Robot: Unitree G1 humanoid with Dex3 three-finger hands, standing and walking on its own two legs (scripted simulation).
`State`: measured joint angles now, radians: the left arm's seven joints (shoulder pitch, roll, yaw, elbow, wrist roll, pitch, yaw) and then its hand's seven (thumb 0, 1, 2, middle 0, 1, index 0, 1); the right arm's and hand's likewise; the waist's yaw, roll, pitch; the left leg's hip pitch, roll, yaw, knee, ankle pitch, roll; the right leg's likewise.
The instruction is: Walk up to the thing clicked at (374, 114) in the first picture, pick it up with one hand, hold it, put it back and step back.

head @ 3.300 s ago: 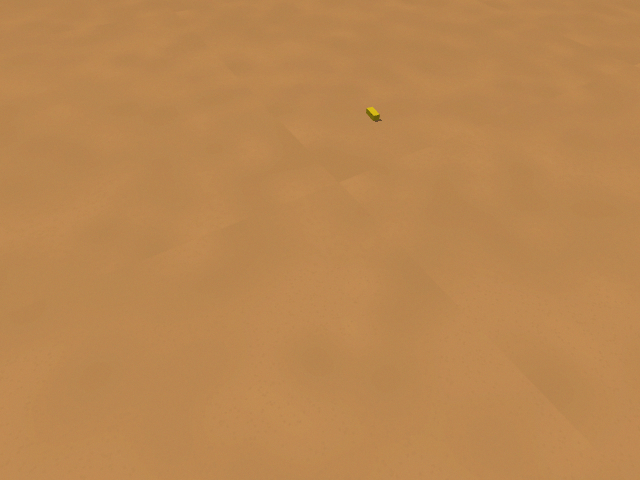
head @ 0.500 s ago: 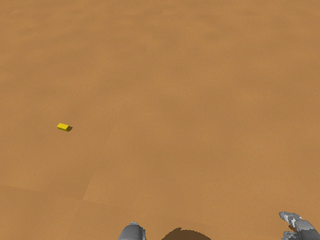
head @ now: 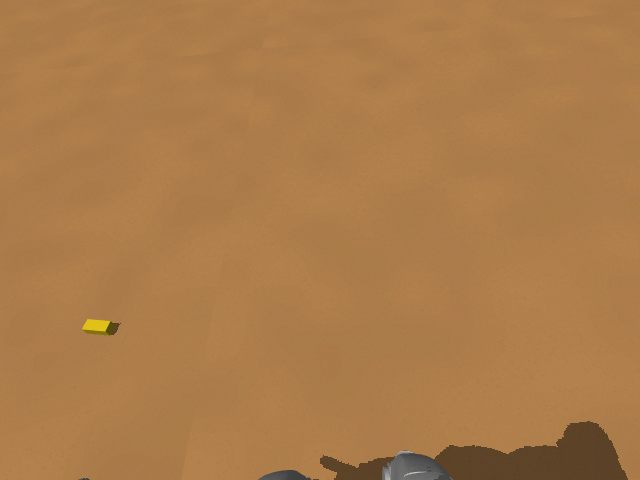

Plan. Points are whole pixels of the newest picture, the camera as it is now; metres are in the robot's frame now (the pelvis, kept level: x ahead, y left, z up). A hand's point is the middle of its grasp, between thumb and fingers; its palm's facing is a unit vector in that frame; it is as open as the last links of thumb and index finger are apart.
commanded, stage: walk up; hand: left
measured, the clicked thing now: (98, 327) +0.76 +0.85 -0.73
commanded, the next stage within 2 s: none
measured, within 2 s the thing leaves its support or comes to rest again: neither
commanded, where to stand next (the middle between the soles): +0.33 +0.65 m, yaw -11 degrees
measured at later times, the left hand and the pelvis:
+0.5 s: hand out of the picture +0.18 +0.53 -0.12, palm faces -0.10 -0.82 -0.57, open 7.4 cm; pelvis +0.09 +0.21 +0.00, yaw -5 degrees
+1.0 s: hand out of the picture +0.24 +0.70 -0.09, palm faces -0.09 -0.76 -0.65, open 7.4 cm; pelvis +0.15 +0.38 -0.01, yaw -7 degrees
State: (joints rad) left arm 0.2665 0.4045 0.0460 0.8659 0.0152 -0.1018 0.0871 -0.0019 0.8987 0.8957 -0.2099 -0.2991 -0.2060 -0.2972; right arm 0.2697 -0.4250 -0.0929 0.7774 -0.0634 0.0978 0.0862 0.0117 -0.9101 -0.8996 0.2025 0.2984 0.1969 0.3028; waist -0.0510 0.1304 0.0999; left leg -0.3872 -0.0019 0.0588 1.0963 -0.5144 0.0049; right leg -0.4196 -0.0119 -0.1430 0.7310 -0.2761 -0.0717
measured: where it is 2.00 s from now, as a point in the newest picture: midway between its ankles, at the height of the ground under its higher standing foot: (97, 471)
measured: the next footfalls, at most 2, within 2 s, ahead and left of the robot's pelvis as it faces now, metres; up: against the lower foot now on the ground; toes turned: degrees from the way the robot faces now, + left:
left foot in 0.32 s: +0.14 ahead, +0.33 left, +0.00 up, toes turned +2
right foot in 0.66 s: +0.25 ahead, +0.17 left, +0.00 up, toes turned -13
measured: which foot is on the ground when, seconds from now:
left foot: up 0.00-0.30, down 0.32-0.68, up 0.70-1.00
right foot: down 0.00-0.34, up 0.36-0.64, down 0.66-1.00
